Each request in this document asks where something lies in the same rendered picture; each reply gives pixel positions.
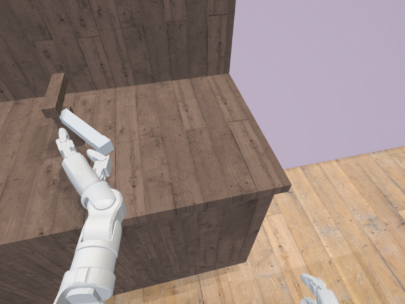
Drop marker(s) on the counter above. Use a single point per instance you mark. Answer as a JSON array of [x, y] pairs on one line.
[[195, 171]]

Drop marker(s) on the tap lever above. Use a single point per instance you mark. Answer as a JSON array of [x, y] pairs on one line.
[[99, 142]]

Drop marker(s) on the robot right hand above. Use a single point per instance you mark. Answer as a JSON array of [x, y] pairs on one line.
[[318, 288]]

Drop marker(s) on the left robot forearm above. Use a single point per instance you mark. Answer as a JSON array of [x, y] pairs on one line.
[[91, 276]]

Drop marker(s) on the robot left hand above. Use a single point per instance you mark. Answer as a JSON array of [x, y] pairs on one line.
[[77, 167]]

